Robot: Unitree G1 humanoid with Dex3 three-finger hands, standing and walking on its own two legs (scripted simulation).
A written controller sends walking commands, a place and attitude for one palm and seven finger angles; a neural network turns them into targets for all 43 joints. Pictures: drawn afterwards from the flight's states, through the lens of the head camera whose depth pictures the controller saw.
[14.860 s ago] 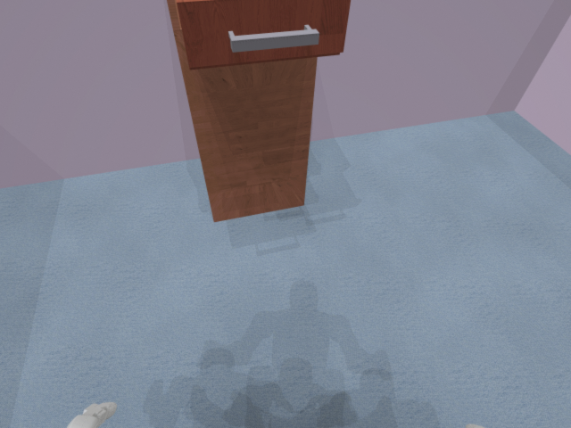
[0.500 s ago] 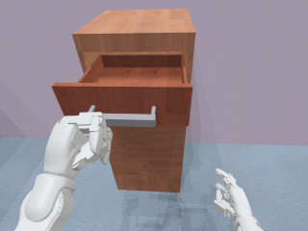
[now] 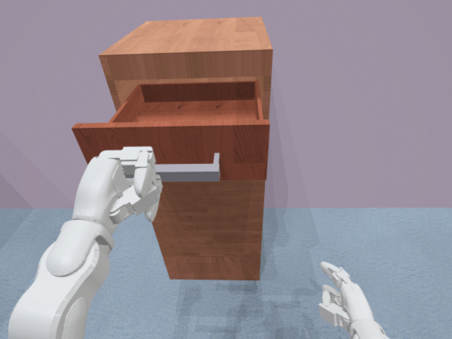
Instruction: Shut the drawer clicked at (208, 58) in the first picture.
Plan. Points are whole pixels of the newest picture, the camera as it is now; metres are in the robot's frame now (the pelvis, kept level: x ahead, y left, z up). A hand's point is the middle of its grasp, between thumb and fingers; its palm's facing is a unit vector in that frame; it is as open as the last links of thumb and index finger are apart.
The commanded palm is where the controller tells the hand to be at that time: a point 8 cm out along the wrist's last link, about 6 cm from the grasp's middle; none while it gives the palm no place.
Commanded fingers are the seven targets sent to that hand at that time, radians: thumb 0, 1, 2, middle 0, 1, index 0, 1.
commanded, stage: bring the fist close to the handle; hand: left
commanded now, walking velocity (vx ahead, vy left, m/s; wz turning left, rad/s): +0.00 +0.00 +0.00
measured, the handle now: (171, 165) +0.39 +0.17 +0.15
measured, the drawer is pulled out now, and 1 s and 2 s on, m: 0.25 0.25 0.23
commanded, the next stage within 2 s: push the drawer shut in 1.48 s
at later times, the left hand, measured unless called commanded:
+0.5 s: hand (169, 195) +0.25 +0.12 +0.21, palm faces +0.05 -1.00 -0.03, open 3.3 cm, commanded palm +0.21 +0.16 +0.21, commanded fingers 0.00 0.90 0.90 -1.40 -1.60 -1.40 -1.60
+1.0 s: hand (189, 199) +0.29 +0.10 +0.16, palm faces +0.06 -1.00 -0.02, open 3.3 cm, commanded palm +0.26 +0.16 +0.16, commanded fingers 0.00 0.90 0.90 -1.40 -1.60 -1.40 -1.60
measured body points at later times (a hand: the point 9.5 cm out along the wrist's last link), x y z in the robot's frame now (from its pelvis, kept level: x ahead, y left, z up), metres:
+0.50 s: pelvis +0.01 -0.01 +0.00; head -0.05 -0.03 +0.45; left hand +0.24 +0.17 +0.21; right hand +0.24 -0.20 -0.05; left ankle +0.01 +0.09 -0.73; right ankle +0.03 -0.08 -0.73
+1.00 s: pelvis +0.03 -0.01 +0.00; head +0.00 -0.04 +0.45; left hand +0.28 +0.16 +0.16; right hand +0.23 -0.21 -0.07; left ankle +0.01 +0.09 -0.73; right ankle +0.03 -0.08 -0.73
